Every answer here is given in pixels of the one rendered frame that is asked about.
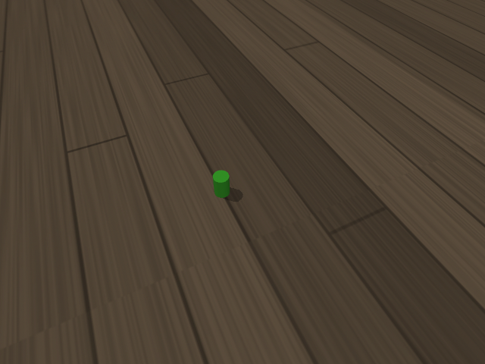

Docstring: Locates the can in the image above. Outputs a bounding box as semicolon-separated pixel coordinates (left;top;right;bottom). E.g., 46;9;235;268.
213;170;230;198

